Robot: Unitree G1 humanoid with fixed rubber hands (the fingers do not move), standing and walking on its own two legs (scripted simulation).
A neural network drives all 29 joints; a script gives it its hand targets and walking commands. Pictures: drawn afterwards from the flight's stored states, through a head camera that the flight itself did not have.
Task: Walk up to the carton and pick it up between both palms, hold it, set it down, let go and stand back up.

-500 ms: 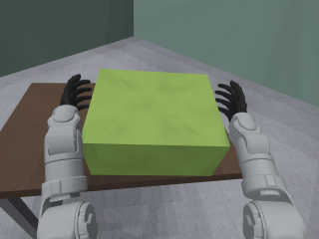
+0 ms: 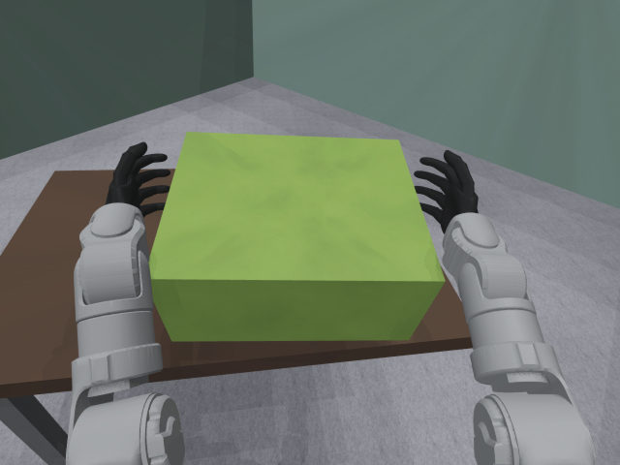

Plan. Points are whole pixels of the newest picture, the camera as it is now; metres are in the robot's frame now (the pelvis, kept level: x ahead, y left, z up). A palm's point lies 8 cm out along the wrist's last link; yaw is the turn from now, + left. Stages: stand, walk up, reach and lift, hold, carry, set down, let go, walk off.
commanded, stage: hold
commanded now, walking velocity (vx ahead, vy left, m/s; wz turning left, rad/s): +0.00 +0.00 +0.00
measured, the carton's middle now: (294, 232) +0.40 +0.01 +0.13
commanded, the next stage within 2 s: none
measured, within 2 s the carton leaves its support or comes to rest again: neither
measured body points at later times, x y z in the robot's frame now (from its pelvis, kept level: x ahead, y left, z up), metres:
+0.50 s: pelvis -0.01 +0.00 +0.00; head -0.08 +0.03 +0.45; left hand +0.36 +0.21 +0.22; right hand +0.36 -0.19 +0.23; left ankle +0.04 +0.13 -0.75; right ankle -0.02 -0.12 -0.75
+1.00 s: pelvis +0.00 +0.00 +0.00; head -0.06 +0.03 +0.45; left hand +0.36 +0.21 +0.21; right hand +0.37 -0.20 +0.22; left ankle +0.04 +0.13 -0.75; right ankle -0.02 -0.12 -0.75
